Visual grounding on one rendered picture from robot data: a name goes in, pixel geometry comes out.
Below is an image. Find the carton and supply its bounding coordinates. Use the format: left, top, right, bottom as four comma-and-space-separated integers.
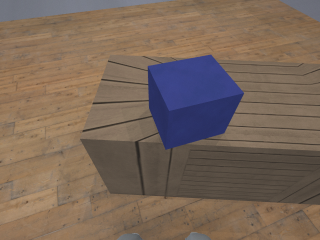
147, 54, 244, 150

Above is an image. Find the pedestal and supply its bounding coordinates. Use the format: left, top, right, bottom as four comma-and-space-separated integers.
80, 54, 320, 205

